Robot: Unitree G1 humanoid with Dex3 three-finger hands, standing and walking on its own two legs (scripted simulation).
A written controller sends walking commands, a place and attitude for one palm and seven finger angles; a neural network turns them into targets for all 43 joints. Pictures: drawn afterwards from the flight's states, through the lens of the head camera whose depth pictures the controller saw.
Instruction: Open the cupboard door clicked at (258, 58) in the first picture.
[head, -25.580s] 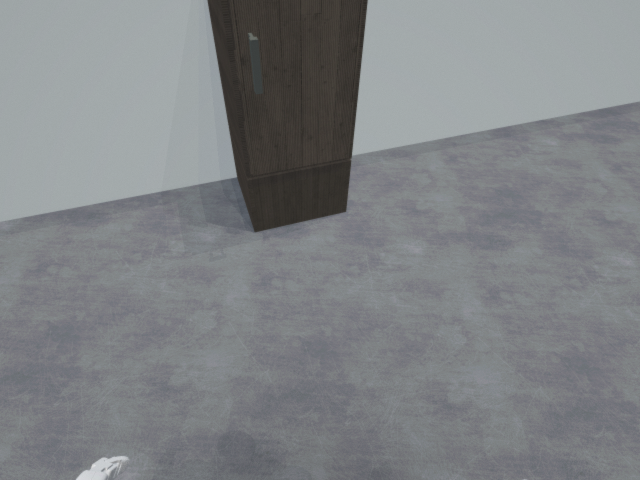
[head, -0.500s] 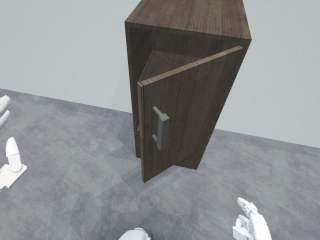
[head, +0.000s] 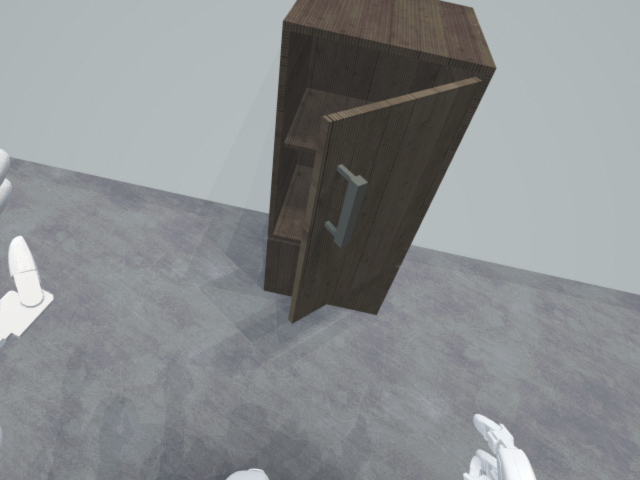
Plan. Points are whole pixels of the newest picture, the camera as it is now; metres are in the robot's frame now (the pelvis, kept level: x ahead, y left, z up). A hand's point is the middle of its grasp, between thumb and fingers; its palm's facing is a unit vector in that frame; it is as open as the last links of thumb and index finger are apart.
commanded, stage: stop stepping back and stand still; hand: left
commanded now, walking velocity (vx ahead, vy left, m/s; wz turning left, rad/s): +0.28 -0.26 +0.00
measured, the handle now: (342, 207) +0.57 +0.01 +0.00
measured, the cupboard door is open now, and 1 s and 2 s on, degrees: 46 46 46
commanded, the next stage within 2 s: let the arm hang, fingers relaxed in 1.36 s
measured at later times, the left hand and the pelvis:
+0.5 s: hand out of the picture +0.12 +0.32 +0.19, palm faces +0.47 -0.84 -0.26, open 7.4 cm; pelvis -0.11 +0.06 -0.01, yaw -4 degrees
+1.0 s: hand out of the picture +0.11 +0.28 +0.18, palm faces +0.42 -0.80 -0.43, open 7.4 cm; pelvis -0.10 +0.04 +0.01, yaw -2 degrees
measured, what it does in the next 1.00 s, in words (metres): walks backwards: right foot, then left foot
